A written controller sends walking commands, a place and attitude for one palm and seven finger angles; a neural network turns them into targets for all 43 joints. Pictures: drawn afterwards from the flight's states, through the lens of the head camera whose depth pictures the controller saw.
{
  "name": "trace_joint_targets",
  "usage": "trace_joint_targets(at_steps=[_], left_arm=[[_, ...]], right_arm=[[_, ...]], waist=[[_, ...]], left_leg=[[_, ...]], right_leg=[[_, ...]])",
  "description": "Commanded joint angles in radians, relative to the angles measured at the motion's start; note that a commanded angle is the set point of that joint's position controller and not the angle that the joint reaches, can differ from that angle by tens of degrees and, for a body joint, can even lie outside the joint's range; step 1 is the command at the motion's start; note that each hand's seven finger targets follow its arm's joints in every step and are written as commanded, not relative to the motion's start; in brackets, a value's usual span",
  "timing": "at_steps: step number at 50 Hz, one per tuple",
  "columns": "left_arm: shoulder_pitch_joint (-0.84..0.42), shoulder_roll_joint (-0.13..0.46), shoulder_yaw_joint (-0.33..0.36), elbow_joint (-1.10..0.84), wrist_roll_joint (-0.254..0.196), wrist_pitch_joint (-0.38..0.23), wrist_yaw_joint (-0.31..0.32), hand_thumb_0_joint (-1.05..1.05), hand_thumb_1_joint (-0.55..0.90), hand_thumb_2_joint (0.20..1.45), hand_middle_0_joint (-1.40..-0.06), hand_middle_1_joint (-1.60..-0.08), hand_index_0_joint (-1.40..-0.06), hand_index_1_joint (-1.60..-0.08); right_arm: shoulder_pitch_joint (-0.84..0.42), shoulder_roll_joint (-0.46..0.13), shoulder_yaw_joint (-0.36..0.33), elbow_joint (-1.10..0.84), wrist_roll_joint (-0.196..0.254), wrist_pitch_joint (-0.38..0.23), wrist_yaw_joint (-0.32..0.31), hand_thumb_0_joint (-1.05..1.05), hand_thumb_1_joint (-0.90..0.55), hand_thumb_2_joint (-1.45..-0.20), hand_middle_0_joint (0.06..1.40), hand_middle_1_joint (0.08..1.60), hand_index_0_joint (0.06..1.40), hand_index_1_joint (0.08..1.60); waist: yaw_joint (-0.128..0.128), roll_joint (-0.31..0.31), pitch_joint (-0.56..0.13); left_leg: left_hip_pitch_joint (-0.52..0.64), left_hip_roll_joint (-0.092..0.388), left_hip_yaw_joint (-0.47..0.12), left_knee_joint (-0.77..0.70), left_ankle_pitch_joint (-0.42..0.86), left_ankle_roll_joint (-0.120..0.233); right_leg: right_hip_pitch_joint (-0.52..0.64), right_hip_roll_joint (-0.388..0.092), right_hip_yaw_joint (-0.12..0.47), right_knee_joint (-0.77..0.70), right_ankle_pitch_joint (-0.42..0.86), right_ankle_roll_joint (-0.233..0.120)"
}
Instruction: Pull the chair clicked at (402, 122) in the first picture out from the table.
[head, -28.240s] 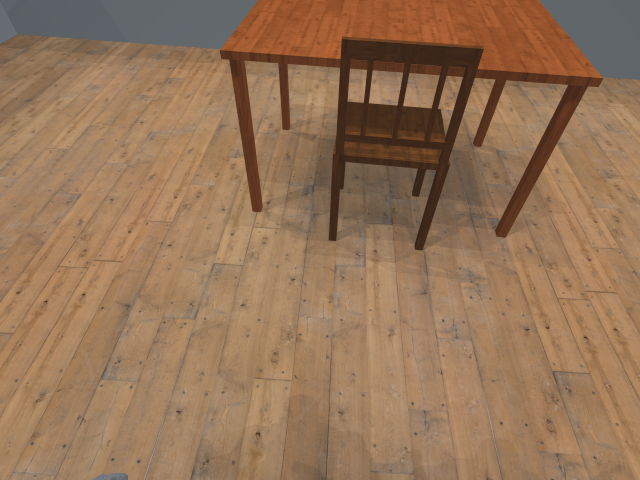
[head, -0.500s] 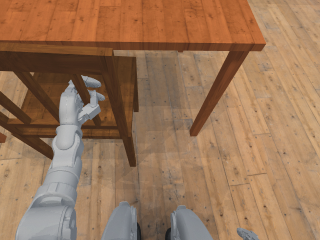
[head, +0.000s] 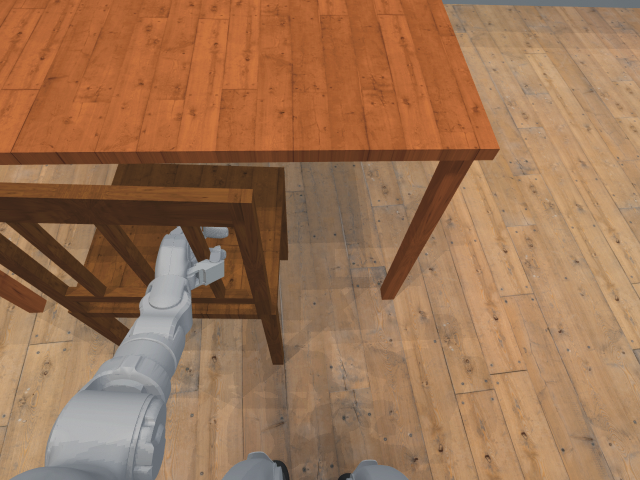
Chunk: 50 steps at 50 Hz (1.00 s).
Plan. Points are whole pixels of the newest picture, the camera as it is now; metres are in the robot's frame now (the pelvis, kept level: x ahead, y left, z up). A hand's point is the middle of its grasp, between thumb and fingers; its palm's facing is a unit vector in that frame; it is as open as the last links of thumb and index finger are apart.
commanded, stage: step backward, pulling the chair out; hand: left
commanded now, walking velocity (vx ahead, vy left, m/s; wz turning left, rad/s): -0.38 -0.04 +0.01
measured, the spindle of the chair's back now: (136, 261) +0.43 +0.27 -0.09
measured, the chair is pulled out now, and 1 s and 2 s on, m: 0.05 0.19 0.32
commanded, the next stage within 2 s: none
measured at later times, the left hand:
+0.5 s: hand (239, 323) +0.32 +0.10 -0.05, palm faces -0.03 -0.98 -0.19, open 5.0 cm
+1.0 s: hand (236, 356) +0.27 +0.10 -0.05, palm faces -0.04 -0.98 -0.21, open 5.1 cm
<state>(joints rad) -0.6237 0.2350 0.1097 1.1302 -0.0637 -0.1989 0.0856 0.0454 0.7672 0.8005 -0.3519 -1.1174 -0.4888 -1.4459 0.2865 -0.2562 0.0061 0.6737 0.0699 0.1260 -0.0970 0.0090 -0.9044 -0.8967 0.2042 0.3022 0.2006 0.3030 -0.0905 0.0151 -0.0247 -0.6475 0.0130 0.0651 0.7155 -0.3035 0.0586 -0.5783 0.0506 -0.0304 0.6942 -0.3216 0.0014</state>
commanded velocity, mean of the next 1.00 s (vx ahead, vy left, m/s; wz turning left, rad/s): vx -0.38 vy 0.00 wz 0.05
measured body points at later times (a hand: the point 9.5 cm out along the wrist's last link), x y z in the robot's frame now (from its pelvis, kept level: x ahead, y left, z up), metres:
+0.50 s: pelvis -0.06 -0.02 +0.01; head +0.03 -0.03 +0.44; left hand +0.31 +0.16 -0.04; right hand +0.00 -0.28 -0.13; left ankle +0.02 +0.08 -0.72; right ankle -0.01 -0.11 -0.72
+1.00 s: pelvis -0.09 -0.01 +0.01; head -0.01 -0.03 +0.45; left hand +0.27 +0.16 -0.04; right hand -0.01 -0.27 -0.13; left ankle -0.02 +0.09 -0.70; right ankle -0.01 -0.11 -0.72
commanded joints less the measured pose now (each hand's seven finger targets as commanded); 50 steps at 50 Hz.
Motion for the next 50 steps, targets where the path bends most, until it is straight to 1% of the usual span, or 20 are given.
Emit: trace_joint_targets(at_steps=[1, 4, 6, 9, 13, 14, 19, 22, 23, 27, 31, 34, 39, 42, 43, 45, 46, 47, 49, 50], left_arm=[[-0.297, 0.165, -0.026, -0.194, 0.041, -0.064, 0.003, 0.0, 0.9, 0.9, -0.5, -1.45, -0.5, -1.45], [-0.263, 0.175, -0.02, -0.222, 0.043, -0.072, -0.004, 0.0, 0.9, 0.9, -0.5, -1.45, -0.5, -1.45], [-0.25, 0.174, -0.021, -0.235, 0.047, -0.076, -0.008, 0.0, 0.9, 0.9, -0.5, -1.45, -0.5, -1.45], [-0.241, 0.187, -0.02, -0.246, 0.051, -0.08, -0.005, 0.0, 0.9, 0.9, -0.5, -1.45, -0.5, -1.45], [-0.262, 0.222, -0.005, -0.24, 0.056, -0.09, 0.004, 0.0, 0.9, 0.9, -0.5, -1.45, -0.5, -1.45], [-0.266, 0.206, -0.021, -0.234, 0.053, -0.09, 0.005, 0.0, 0.9, 0.9, -0.5, -1.45, -0.5, -1.45], [-0.299, 0.223, -0.03, -0.221, 0.05, -0.098, 0.022, 0.0, 0.9, 0.9, -0.5, -1.45, -0.5, -1.45], [-0.318, 0.219, -0.044, -0.207, 0.048, -0.108, 0.03, 0.0, 0.9, 0.9, -0.5, -1.45, -0.5, -1.45], [-0.323, 0.241, -0.029, -0.209, 0.051, -0.113, 0.035, 0.0, 0.9, 0.9, -0.5, -1.45, -0.5, -1.45], [-0.335, 0.192, -0.072, -0.21, 0.044, -0.122, 0.037, 0.0, 0.9, 0.9, -0.5, -1.45, -0.5, -1.45], [-0.331, 0.167, -0.088, -0.217, 0.038, -0.125, 0.036, 0.0, 0.9, 0.9, -0.5, -1.45, -0.5, -1.45], [-0.324, 0.152, -0.098, -0.231, 0.034, -0.122, 0.035, 0.0, 0.9, 0.9, -0.5, -1.45, -0.5, -1.45], [-0.332, 0.142, -0.1, -0.25, 0.033, -0.112, 0.032, 0.0, 0.9, 0.9, -0.5, -1.45, -0.5, -1.45], [-0.331, 0.151, -0.099, -0.252, 0.035, -0.11, 0.032, 0.0, 0.9, 0.9, -0.5, -1.45, -0.5, -1.45], [-0.32, 0.18, -0.081, -0.238, 0.035, -0.111, 0.036, 0.0, 0.9, 0.9, -0.5, -1.45, -0.5, -1.45], [-0.316, 0.177, -0.096, -0.227, 0.038, -0.118, 0.042, 0.0, 0.9, 0.9, -0.5, -1.45, -0.5, -1.45], [-0.291, 0.173, -0.095, -0.215, 0.04, -0.115, 0.044, 0.0, 0.9, 0.9, -0.5, -1.45, -0.5, -1.45], [-0.287, 0.162, -0.1, -0.224, 0.043, -0.114, 0.041, 0.0, 0.9, 0.9, -0.5, -1.45, -0.5, -1.45], [-0.277, 0.176, -0.08, -0.228, 0.048, -0.103, 0.038, 0.0, 0.9, 0.9, -0.5, -1.45, -0.5, -1.45], [-0.275, 0.174, -0.08, -0.233, 0.046, -0.095, 0.035, 0.0, 0.9, 0.9, -0.5, -1.45, -0.5, -1.45]], right_arm=[[0.089, -0.142, -0.057, -0.03, -0.01, -0.056, -0.021, 0.0, -0.9, -0.9, 0.2, 0.3, 0.2, 0.3], [0.082, -0.141, -0.058, -0.032, -0.011, -0.071, -0.024, 0.0, -0.9, -0.9, 0.2, 0.3, 0.2, 0.3], [0.077, -0.141, -0.062, -0.033, -0.011, -0.076, -0.027, 0.0, -0.9, -0.9, 0.2, 0.3, 0.2, 0.3], [0.071, -0.142, -0.066, -0.033, -0.008, -0.082, -0.034, 0.0, -0.9, -0.9, 0.2, 0.3, 0.2, 0.3], [0.06, -0.15, -0.067, -0.02, -0.009, -0.102, -0.041, 0.0, -0.9, -0.9, 0.2, 0.3, 0.2, 0.3], [0.054, -0.144, -0.061, -0.018, -0.007, -0.107, -0.041, 0.0, -0.9, -0.9, 0.2, 0.3, 0.2, 0.3], [0.039, -0.143, -0.054, -0.013, 0.002, -0.129, -0.045, 0.0, -0.9, -0.9, 0.2, 0.3, 0.2, 0.3], [0.026, -0.142, -0.05, -0.016, 0.005, -0.145, -0.046, 0.0, -0.9, -0.9, 0.2, 0.3, 0.2, 0.3], [0.028, -0.148, -0.053, -0.015, 0.005, -0.15, -0.047, 0.0, -0.9, -0.9, 0.2, 0.3, 0.2, 0.3], [0.011, -0.145, -0.042, -0.015, 0.012, -0.174, -0.048, 0.0, -0.9, -0.9, 0.2, 0.3, 0.2, 0.3], [-0.001, -0.148, -0.035, -0.016, 0.012, -0.191, -0.055, 0.0, -0.9, -0.9, 0.2, 0.3, 0.2, 0.3], [-0.006, -0.15, -0.032, -0.014, 0.009, -0.2, -0.059, 0.0, -0.9, -0.9, 0.2, 0.3, 0.2, 0.3], [-0.017, -0.142, -0.027, -0.012, -0.004, -0.211, -0.062, 0.0, -0.9, -0.9, 0.2, 0.3, 0.2, 0.3], [-0.02, -0.136, -0.028, -0.018, -0.007, -0.215, -0.06, 0.0, -0.9, -0.9, 0.2, 0.3, 0.2, 0.3], [-0.011, -0.145, -0.036, -0.019, -0.006, -0.216, -0.061, 0.0, -0.9, -0.9, 0.2, 0.3, 0.2, 0.3], [0.01, -0.128, -0.037, -0.011, -0.005, -0.219, -0.051, 0.0, -0.9, -0.9, 0.2, 0.3, 0.2, 0.3], [0.01, -0.122, -0.036, 0.003, -0.003, -0.221, -0.047, 0.0, -0.9, -0.9, 0.2, 0.3, 0.2, 0.3], [-0.004, -0.12, -0.034, 0.006, -0.003, -0.222, -0.044, 0.0, -0.9, -0.9, 0.2, 0.3, 0.2, 0.3], [-0.007, -0.124, -0.028, 0.025, -0.006, -0.223, -0.045, 0.0, -0.9, -0.9, 0.2, 0.3, 0.2, 0.3], [-0.009, -0.129, -0.026, 0.028, -0.007, -0.221, -0.047, 0.0, -0.9, -0.9, 0.2, 0.3, 0.2, 0.3]], waist=[[0.026, 0.207, -0.446], [0.026, 0.157, -0.446], [0.024, 0.104, -0.456], [0.018, 0.104, -0.463], [0.022, 0.131, -0.441], [0.022, 0.131, -0.43], [0.015, 0.073, -0.383], [0.01, 0.011, -0.334], [0.009, 0.004, -0.337], [0.013, -0.031, -0.309], [0.023, 0.006, -0.304], [0.031, 0.087, -0.301], [0.041, 0.101, -0.277], [0.041, 0.013, -0.25], [0.034, -0.026, -0.242], [0.025, -0.142, -0.239], [0.037, -0.156, -0.262], [0.047, -0.119, -0.282], [0.045, -0.112, -0.324], [0.044, -0.102, -0.323]], left_leg=[[0.547, 0.198, -0.234, -0.096, 0.739, 0.005], [0.551, 0.201, -0.219, -0.101, 0.766, 0.002], [0.524, 0.199, -0.204, -0.1, 0.718, -0.004], [0.509, 0.196, -0.184, -0.117, 0.65, -0.01], [0.473, 0.194, -0.184, -0.15, 0.507, 0.0], [0.453, 0.192, -0.185, -0.158, 0.467, 0.0], [0.347, 0.14, -0.155, -0.151, 0.215, -0.01], [0.326, 0.094, -0.138, -0.133, 0.052, -0.022], [0.342, 0.081, -0.128, -0.127, 0.033, -0.025], [0.374, 0.08, -0.126, -0.152, -0.003, -0.023], [0.38, 0.122, -0.179, -0.22, 0.008, -0.003], [0.379, 0.169, -0.231, -0.265, 0.022, 0.016], [0.34, 0.208, -0.275, -0.28, 0.014, 0.03], [0.262, 0.16, -0.215, -0.213, -0.057, 0.011], [0.266, 0.117, -0.187, -0.158, -0.095, -0.011], [0.321, 0.018, -0.112, 0.005, -0.131, -0.062], [0.326, -0.01, -0.098, 0.07, -0.104, -0.076], [0.298, -0.016, -0.114, 0.099, -0.114, -0.078], [0.27, -0.015, -0.143, 0.043, -0.096, -0.082], [0.284, -0.009, -0.148, -0.035, -0.059, -0.081]], right_leg=[[0.061, -0.072, 0.086, -0.03, 0.211, 0.002], [0.108, -0.077, 0.099, -0.066, 0.305, 0.001], [0.157, -0.085, 0.108, -0.097, 0.369, -0.002], [0.183, -0.098, 0.12, -0.104, 0.445, 0.0], [0.178, -0.095, 0.116, -0.107, 0.34, 0.004], [0.184, -0.097, 0.117, -0.109, 0.324, 0.004], [0.207, -0.133, 0.159, -0.159, 0.293, 0.02], [0.174, -0.174, 0.206, -0.247, 0.131, 0.02], [0.167, -0.181, 0.218, -0.272, 0.11, 0.026], [0.159, -0.185, 0.206, -0.304, 0.02, 0.034], [0.157, -0.135, 0.149, -0.23, -0.033, 0.025], [0.155, -0.102, 0.115, -0.122, -0.029, 0.004], [0.181, -0.091, 0.108, -0.056, -0.036, -0.019], [0.225, -0.133, 0.177, -0.146, -0.063, -0.028], [0.198, -0.169, 0.24, -0.208, -0.082, -0.044], [0.133, -0.298, 0.384, -0.387, -0.121, -0.069], [0.171, -0.348, 0.403, -0.416, -0.041, -0.086], [0.245, -0.364, 0.395, -0.393, 0.133, -0.099], [0.369, -0.358, 0.319, -0.301, 0.44, -0.114], [0.385, -0.338, 0.28, -0.261, 0.502, -0.102]])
